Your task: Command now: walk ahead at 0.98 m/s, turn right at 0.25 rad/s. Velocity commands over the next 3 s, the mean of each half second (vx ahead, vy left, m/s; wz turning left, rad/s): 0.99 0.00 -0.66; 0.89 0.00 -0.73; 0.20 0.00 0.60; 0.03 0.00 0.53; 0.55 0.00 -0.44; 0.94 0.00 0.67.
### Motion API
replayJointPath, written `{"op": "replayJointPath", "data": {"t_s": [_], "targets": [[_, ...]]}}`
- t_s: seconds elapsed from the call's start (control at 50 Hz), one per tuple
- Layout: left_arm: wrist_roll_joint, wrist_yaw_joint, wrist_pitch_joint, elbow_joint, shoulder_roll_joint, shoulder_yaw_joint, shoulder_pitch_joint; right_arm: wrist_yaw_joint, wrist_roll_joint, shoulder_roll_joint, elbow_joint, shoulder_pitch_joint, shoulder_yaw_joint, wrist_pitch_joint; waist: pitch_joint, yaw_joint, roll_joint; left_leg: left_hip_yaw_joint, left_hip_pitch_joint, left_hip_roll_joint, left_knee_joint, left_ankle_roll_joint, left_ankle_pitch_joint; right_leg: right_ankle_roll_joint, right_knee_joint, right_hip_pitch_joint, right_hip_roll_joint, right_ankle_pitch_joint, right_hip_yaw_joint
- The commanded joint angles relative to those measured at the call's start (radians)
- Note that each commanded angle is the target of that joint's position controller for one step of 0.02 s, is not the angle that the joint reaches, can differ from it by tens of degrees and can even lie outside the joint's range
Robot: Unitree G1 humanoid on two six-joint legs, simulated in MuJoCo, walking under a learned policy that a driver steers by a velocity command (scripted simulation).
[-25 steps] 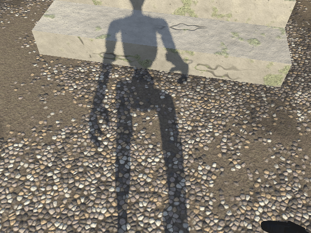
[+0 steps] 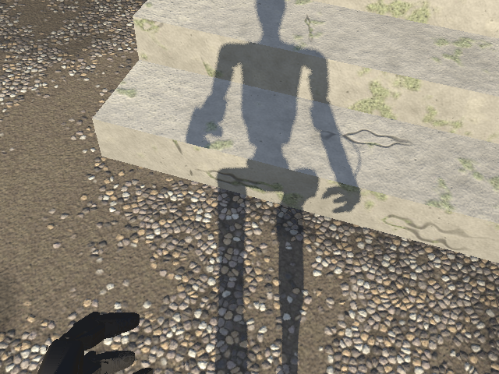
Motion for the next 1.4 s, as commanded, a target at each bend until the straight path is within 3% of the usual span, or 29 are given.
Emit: {"op": "replayJointPath", "data": {"t_s": [0.02, 0.08, 0.1, 0.12, 0.16, 0.18, 0.26, 0.32, 0.44, 0.5, 0.52, 0.54, 0.6, 0.66, 0.8, 0.88, 0.9, 0.92, 0.94, 0.96, 0.98, 1.02, 1.08, 1.18, 1.26, 1.32, 1.36, 1.38, 1.4], "targets": [[-0.029, -0.031, -0.026, -0.117, 0.117, 0.040, -0.145, -0.021, -0.031, -0.178, 0.015, 0.072, -0.039, 0.012, 0.043, 0.016, 0.145, 0.034, 0.033, 0.292, 0.069, -0.061, 1.176, -0.064, -0.004, 0.047, 0.090, -0.118, -0.062], [-0.038, -0.018, 0.010, 0.021, 0.208, 0.081, 0.392, -0.033, -0.081, -0.255, -0.049, -0.123, -0.058, 0.035, -0.204, 0.302, 0.193, 0.086, -0.055, 0.299, 0.636, -0.100, 1.682, -0.119, 0.084, 0.519, 0.098, -0.199, -0.039], [-0.013, -0.006, 0.030, 0.102, 0.225, 0.079, 0.657, -0.034, -0.090, -0.243, -0.102, -0.253, -0.051, 0.025, -0.289, 0.422, 0.011, 0.122, -0.357, 0.195, 1.113, -0.102, 1.138, -0.163, 0.123, 0.863, 0.005, -0.234, 0.112], [0.016, -0.013, 0.019, 0.129, 0.230, 0.078, 0.616, -0.002, -0.031, -0.041, -0.117, -0.060, -0.001, -0.008, -0.343, 0.213, -0.431, -0.006, -0.934, -0.005, 1.487, -0.198, -0.124, -0.400, 0.007, 1.251, -0.223, -0.600, 0.729], [0.048, 0.016, 0.029, 0.064, 0.119, 0.067, 0.482, 0.037, 0.037, -0.165, -0.186, -0.214, 0.002, -0.080, -0.182, 0.216, -0.092, -0.107, -1.076, 0.103, 1.336, -0.088, 0.022, -0.328, -0.254, 1.082, -0.231, -0.892, 0.871], [0.044, 0.004, 0.025, 0.056, 0.098, 0.060, 0.415, 0.040, 0.002, -0.141, -0.204, -0.267, 0.011, -0.089, -0.054, 0.142, 0.154, -0.069, -1.001, 0.129, 1.210, -0.053, 0.082, -0.291, -0.302, 0.850, -0.179, -0.764, 0.784], [0.006, 0.009, 0.027, 0.040, 0.107, 0.059, 0.303, 0.016, -0.034, -0.127, -0.217, -0.227, 0.005, -0.057, 0.078, 0.023, 0.138, -0.013, -0.814, 0.199, 0.913, -0.120, 0.130, -0.272, -0.341, 0.413, -0.017, -0.495, 0.536], [-0.009, 0.033, 0.031, 0.056, 0.134, 0.070, 0.322, 0.001, -0.057, -0.084, -0.304, -0.415, 0.023, -0.058, 0.123, 0.088, 0.067, 0.080, -0.618, 0.157, 0.551, -0.166, 0.383, -0.222, -0.334, 0.183, 0.072, -0.288, 0.394], [-0.034, 0.040, 0.044, 0.119, 0.133, 0.081, 0.430, -0.014, 0.017, -0.167, -0.367, -0.523, -0.030, -0.063, 0.035, 0.155, -0.055, 0.013, -0.419, 0.095, 0.183, -0.185, 0.486, -0.109, -0.175, 0.434, 0.042, -0.295, 0.513], [0.025, 0.036, 0.059, 0.061, 0.117, 0.070, 0.308, -0.031, 0.022, -0.260, -0.297, -0.062, -0.083, -0.067, -0.306, -0.102, -0.083, -0.057, 0.088, 0.245, 0.299, -0.075, 0.282, -0.027, 0.401, 0.386, 0.061, -0.001, 0.437], [-0.004, 0.029, 0.049, 0.038, -0.019, 0.024, 0.469, -0.025, -0.019, -0.327, -0.253, 0.070, -0.093, -0.056, -0.508, -0.026, 0.338, -0.576, 0.508, 0.552, 0.229, 0.112, 0.026, 0.019, 0.776, 0.006, 0.182, -0.668, 0.313], [-0.049, 0.040, 0.053, 0.027, 0.036, 0.008, 0.499, -0.009, -0.008, -0.284, -0.229, 0.081, -0.093, -0.049, -0.536, -0.024, 0.484, -0.839, 0.514, 0.611, 0.118, 0.120, -0.351, 0.011, 0.961, -0.154, 0.066, -0.749, 0.260], [0.014, 0.044, 0.064, -0.029, 0.117, 0.031, 0.179, -0.013, -0.031, -0.180, -0.208, -0.054, -0.070, -0.020, -0.075, -0.042, 0.045, -0.364, 0.033, 0.457, 0.043, 0.019, 0.088, 0.007, 0.911, -0.189, -0.053, -0.552, 0.152], [-0.019, 0.029, 0.096, -0.075, 0.045, 0.019, 0.180, 0.000, -0.025, -0.114, -0.153, -0.137, -0.050, -0.022, 0.004, 0.056, 0.111, -0.132, -0.190, 0.405, -0.015, 0.007, 0.280, 0.001, 0.871, -0.119, -0.132, -0.547, 0.151], [0.016, -0.005, 0.094, -0.152, 0.078, 0.010, 0.021, -0.017, -0.011, -0.234, -0.109, -0.216, -0.069, -0.037, 0.074, 0.089, 0.047, 0.243, -0.339, 0.324, -0.083, -0.063, 0.571, 0.013, 0.427, 0.050, -0.090, -0.153, 0.028], [0.058, 0.000, 0.106, -0.118, 0.123, 0.039, 0.196, -0.005, 0.009, -0.309, -0.109, -0.191, -0.064, -0.023, -0.084, 0.215, 0.140, 0.236, -0.246, 0.378, 0.309, -0.060, 1.563, -0.075, 0.332, 0.435, 0.069, -0.331, -0.071], [0.065, 0.007, 0.102, -0.061, 0.162, 0.069, 0.404, -0.001, 0.028, -0.318, -0.110, -0.240, -0.060, -0.023, -0.156, 0.340, 0.136, 0.225, -0.339, 0.372, 0.515, -0.072, 1.507, -0.124, 0.112, 0.704, 0.060, -0.139, -0.015], [0.065, 0.019, 0.103, 0.029, 0.216, 0.089, 0.564, 0.002, 0.030, -0.249, -0.111, -0.286, -0.036, -0.028, -0.136, 0.414, -0.023, 0.256, -0.559, 0.217, 0.976, -0.136, 0.701, -0.161, -0.126, 0.935, -0.013, 0.181, 0.077], [0.093, 0.032, 0.093, 0.025, 0.293, 0.062, 0.467, 0.015, -0.035, -0.064, -0.116, -0.117, 0.025, -0.035, -0.192, 0.200, -0.323, 0.168, -0.857, 0.147, 1.429, -0.154, -0.277, -0.175, 0.108, 1.080, -0.268, 1.046, 0.347], [0.122, 0.032, 0.091, 0.000, 0.247, 0.065, 0.505, 0.023, 0.026, -0.154, -0.035, 0.054, 0.011, -0.041, -0.455, 0.239, -0.165, -0.145, -0.865, 0.084, 1.543, -0.138, -0.201, -0.318, 0.080, 1.099, -0.444, 1.028, 0.515], [0.114, 0.018, 0.103, 0.014, 0.247, 0.075, 0.464, 0.019, 0.053, -0.221, -0.031, 0.030, -0.013, -0.019, -0.399, 0.205, 0.003, -0.084, -0.893, 0.098, 1.580, -0.165, -0.129, -0.341, 0.011, 0.980, -0.426, 0.681, 0.470], [0.049, 0.015, 0.121, 0.063, 0.182, 0.057, 0.344, 0.000, 0.043, -0.144, -0.055, -0.076, 0.000, 0.032, -0.192, 0.120, 0.081, 0.036, -1.046, 0.180, 1.629, -0.194, -0.098, -0.271, -0.149, 0.735, -0.368, -0.065, 0.417], [0.047, 0.015, 0.111, 0.117, 0.085, 0.018, 0.204, -0.035, 0.041, -0.028, -0.097, -0.151, 0.018, 0.124, 0.027, 0.054, -0.073, 0.105, -1.102, 0.178, 1.966, -0.222, -0.160, -0.198, -0.315, 0.359, -0.357, -0.318, 0.243], [0.065, 0.074, 0.167, 0.213, 0.035, -0.014, 0.272, -0.042, 0.023, 0.074, -0.323, -0.362, 0.075, 0.111, 0.032, 0.019, 0.010, 0.082, -1.515, 0.178, 2.055, -0.152, 0.005, -0.061, -0.255, 0.490, -0.291, -0.268, 0.009], [0.074, 0.133, 0.195, 0.171, 0.197, 0.028, 0.218, -0.011, -0.021, 0.044, -0.423, -0.461, 0.089, 0.100, -0.131, 0.004, -0.054, 0.237, -1.097, 0.211, 1.440, -0.195, 0.147, -0.094, -0.364, 0.405, -0.171, -0.053, -0.167], [0.033, 0.124, 0.188, 0.133, 0.343, 0.073, 0.152, -0.001, -0.018, -0.034, -0.372, -0.298, 0.047, 0.114, -0.296, -0.050, -0.124, 0.318, -0.814, 0.123, 1.246, -0.110, -0.052, -0.124, -0.189, 0.692, -0.251, 1.081, -0.234], [0.004, 0.112, 0.199, 0.099, 0.329, 0.076, 0.096, 0.014, -0.024, -0.138, -0.303, -0.068, 0.010, 0.115, -0.424, -0.090, -0.139, 0.209, -0.642, 0.050, 0.969, -0.031, -0.123, -0.130, 0.133, 0.864, -0.296, 1.414, -0.184], [-0.001, 0.108, 0.196, 0.078, 0.270, 0.062, 0.085, 0.035, -0.020, -0.234, -0.278, 0.018, -0.031, 0.114, -0.350, -0.123, -0.026, -0.051, -0.495, 0.071, 0.668, 0.047, -0.016, -0.082, 0.428, 0.655, -0.248, 0.914, -0.102], [0.072, 0.064, 0.176, 0.009, 0.098, 0.029, 0.152, 0.018, -0.020, -0.382, -0.278, -0.110, -0.067, 0.117, -0.308, 0.049, 0.472, -0.735, -0.353, 0.210, 0.247, 0.188, 0.171, 0.026, 0.848, 0.173, 0.104, -0.488, 0.038]]}}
